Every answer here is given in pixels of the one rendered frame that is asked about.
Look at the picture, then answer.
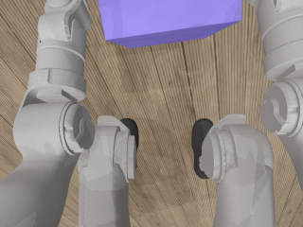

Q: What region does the carton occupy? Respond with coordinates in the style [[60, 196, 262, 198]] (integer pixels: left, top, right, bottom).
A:
[[98, 0, 242, 48]]

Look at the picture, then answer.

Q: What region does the right robot forearm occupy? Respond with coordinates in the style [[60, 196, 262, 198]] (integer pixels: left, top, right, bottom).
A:
[[248, 0, 303, 81]]

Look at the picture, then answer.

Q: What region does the right robot shin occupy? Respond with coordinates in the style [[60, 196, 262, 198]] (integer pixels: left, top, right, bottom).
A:
[[199, 113, 275, 178]]

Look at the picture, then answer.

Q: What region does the left robot thigh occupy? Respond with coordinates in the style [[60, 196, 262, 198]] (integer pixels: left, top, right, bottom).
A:
[[78, 126, 136, 227]]

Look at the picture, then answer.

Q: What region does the robot left upper arm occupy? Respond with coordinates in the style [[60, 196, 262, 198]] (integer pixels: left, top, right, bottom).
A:
[[0, 101, 96, 227]]

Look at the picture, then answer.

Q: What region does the robot right upper arm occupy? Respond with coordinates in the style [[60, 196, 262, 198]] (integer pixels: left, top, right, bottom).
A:
[[258, 77, 303, 192]]

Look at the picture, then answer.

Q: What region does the left robot forearm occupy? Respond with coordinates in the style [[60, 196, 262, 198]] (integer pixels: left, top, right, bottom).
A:
[[12, 0, 92, 144]]

